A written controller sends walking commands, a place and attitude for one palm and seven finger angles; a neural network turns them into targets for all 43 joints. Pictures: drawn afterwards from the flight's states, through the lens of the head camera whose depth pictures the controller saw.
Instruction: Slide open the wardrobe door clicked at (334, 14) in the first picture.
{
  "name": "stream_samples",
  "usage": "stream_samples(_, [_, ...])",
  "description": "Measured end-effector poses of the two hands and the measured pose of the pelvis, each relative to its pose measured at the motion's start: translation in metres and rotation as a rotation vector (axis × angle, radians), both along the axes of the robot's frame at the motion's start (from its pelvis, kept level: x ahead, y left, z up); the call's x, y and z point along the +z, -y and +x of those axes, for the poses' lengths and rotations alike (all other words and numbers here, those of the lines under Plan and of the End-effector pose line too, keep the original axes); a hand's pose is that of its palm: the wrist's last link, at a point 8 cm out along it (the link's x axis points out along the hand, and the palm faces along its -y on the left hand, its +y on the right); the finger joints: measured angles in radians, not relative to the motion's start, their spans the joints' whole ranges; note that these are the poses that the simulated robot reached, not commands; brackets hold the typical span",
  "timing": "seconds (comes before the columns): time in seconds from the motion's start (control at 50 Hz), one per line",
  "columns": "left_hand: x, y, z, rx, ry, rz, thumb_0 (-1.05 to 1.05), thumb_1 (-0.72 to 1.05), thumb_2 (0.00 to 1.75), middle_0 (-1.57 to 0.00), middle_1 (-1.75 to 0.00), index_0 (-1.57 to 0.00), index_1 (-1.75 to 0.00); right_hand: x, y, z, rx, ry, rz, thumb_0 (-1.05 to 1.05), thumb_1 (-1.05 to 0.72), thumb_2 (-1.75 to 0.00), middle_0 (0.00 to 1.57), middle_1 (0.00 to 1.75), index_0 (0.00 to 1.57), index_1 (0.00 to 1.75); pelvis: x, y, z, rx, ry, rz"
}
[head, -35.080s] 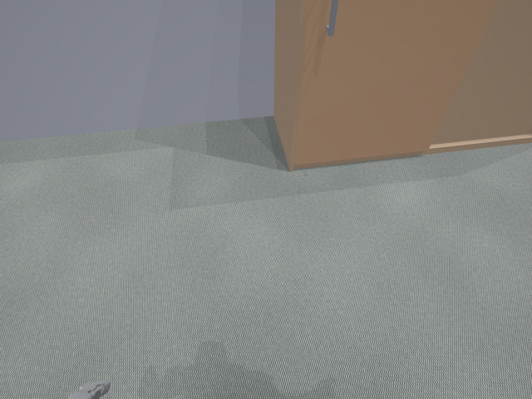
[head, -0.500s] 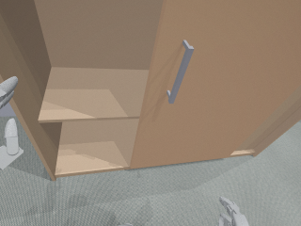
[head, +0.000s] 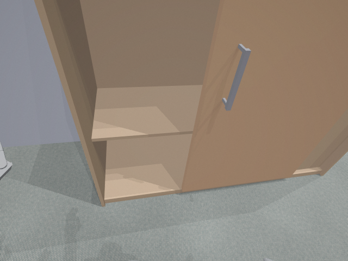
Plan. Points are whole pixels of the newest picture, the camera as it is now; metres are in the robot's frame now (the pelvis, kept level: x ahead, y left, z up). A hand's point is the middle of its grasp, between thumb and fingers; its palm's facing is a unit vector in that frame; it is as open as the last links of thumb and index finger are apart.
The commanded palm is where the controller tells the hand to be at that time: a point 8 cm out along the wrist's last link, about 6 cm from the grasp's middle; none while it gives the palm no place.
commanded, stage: stop stepping back and stand still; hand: left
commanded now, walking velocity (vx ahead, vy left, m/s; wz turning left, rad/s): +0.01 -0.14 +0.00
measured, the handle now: (234, 79) +0.71 -0.13 +0.10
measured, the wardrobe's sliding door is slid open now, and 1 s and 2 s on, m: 0.47 0.47 0.47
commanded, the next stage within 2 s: let the arm hang, fingers relaxed in 0.32 s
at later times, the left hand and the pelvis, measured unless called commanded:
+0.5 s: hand (19, 191) +0.21 +0.35 +0.06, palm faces +0.41 -0.79 -0.45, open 7.4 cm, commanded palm none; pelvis +0.02 +0.06 -0.02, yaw +7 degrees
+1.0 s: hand out of the picture +0.07 +0.25 -0.16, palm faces +0.12 -0.96 -0.25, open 7.2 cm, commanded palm none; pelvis +0.06 +0.05 +0.01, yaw +8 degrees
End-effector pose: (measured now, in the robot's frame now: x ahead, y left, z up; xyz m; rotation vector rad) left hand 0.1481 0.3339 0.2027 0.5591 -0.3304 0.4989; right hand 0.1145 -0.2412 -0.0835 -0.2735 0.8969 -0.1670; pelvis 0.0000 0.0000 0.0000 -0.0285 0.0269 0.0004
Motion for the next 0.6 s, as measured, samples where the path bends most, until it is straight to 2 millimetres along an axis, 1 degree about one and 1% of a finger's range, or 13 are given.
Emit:
stream_samples(0.06, [-0.031,-0.018,0.002,0.069,-0.02,-0.177,0.01,0.89,0.9,-0.21,-0.3,-0.21,-0.3,0.01,-0.008,0.013,0.008,0.07,-0.049,0.02,-0.9,-0.9,0.2,0.3,0.21,0.3,-0.001,-0.02,-0.002,0.029,0.013,0.013])
stream_samples(0.12, [-0.048,-0.013,0.005,-0.014,-0.033,-0.216,0.01,0.9,0.9,-0.2,-0.3,-0.2,-0.3,0.016,-0.022,0.029,0.008,0.17,-0.073,0.02,-0.9,-0.9,0.2,0.3,0.2,0.3,-0.013,-0.038,-0.008,0.033,0.028,0.011])
stream_samples(0.16, [-0.043,-0.008,0.006,-0.087,-0.041,-0.177,0.02,0.9,0.9,-0.2,-0.3,-0.2,-0.3,0.025,-0.037,0.036,0.008,0.207,-0.047,0.02,-0.9,-0.9,0.2,0.3,0.2,0.3,-0.01,-0.039,-0.011,0.025,0.041,0.029])
stream_samples(0.22, [-0.017,-0.001,0.003,-0.156,-0.033,-0.059,0.02,0.9,0.9,-0.21,-0.3,-0.2,-0.3,0.035,-0.06,0.041,0.046,0.236,0.017,0.01,-0.9,-0.9,0.2,0.3,0.2,0.3,-0.002,-0.038,-0.011,0.028,0.044,0.017])
stream_samples(0.3, [0.013,-0.005,-0.001,-0.141,-0.031,0.103,0.02,0.89,0.9,-0.21,-0.3,-0.21,-0.3,0.027,-0.077,0.047,0.09,0.223,0.088,0.01,-0.9,-0.9,0.2,0.3,0.2,0.3,0.001,-0.037,-0.005,0.034,0.036,-0.011])
stream_samples(0.34, [0.012,-0.013,-0.001,-0.092,-0.045,0.146,0.01,0.89,0.9,-0.21,-0.3,-0.21,-0.3,0.013,-0.079,0.052,0.103,0.203,0.107,0.01,-0.9,-0.9,0.2,0.3,0.21,0.3,-0.006,-0.037,-0.001,0.046,0.026,-0.005])
stream_samples(0.42, [-0.014,-0.033,0.001,0.008,-0.099,0.016,0.01,0.89,0.9,-0.21,-0.3,-0.21,-0.3,-0.004,-0.075,0.055,0.099,0.114,0.09,0.01,-0.9,-0.9,0.2,0.3,0.21,0.3,-0.006,-0.046,0.007,0.052,0.027,-0.007])
stream_samples(0.44, [-0.028,-0.037,0.005,0.026,-0.131,-0.019,0.01,0.89,0.9,-0.21,-0.3,-0.21,-0.3,-0.007,-0.074,0.055,0.109,0.098,0.088,0.01,-0.9,-0.9,0.2,0.3,0.21,0.3,-0.006,-0.049,0.01,0.068,0.019,-0.004])
stream_samples(0.46, [-0.051,-0.043,0.012,0.043,-0.197,-0.072,0.0,0.9,0.9,-0.21,-0.3,-0.2,-0.3,-0.012,-0.073,0.055,0.122,0.073,0.085,0.01,-0.9,-0.9,0.2,0.3,0.21,0.3,-0.008,-0.052,0.013,0.089,0.01,0.002])
stream_samples(0.48, [-0.082,-0.048,0.02,0.058,-0.288,-0.14,0.0,0.9,0.9,-0.2,-0.3,-0.2,-0.3,-0.021,-0.071,0.055,0.138,0.047,0.075,0.01,-0.9,-0.9,0.2,0.3,0.21,0.3,-0.014,-0.056,0.015,0.109,0.0,-0.007])
stream_samples(0.52, [-0.157,-0.049,0.028,0.091,-0.537,-0.298,0.0,0.9,0.9,-0.2,-0.3,-0.19,-0.3,-0.039,-0.067,0.051,0.149,-0.019,0.055,0.01,-0.9,-0.9,0.2,0.3,0.2,0.3,-0.022,-0.06,0.016,0.133,-0.017,0.001])
stream_samples(0.56, [-0.23,-0.031,0.022,0.105,-0.821,-0.446,0.0,0.91,0.9,-0.19,-0.3,-0.19,-0.3,-0.048,-0.063,0.044,0.149,-0.086,0.043,0.01,-0.9,-0.9,0.2,0.3,0.2,0.3,-0.022,-0.057,0.019,0.139,-0.022,0.031])
stream_samples(0.6, [-0.287,0.002,0.003,0.09,-1.08,-0.564,0.0,0.91,0.9,-0.19,-0.3,-0.19,-0.3,-0.05,-0.059,0.034,0.142,-0.143,0.037,0.01,-0.9,-0.9,0.2,0.3,0.2,0.3,-0.019,-0.052,0.023,0.138,-0.023,0.048])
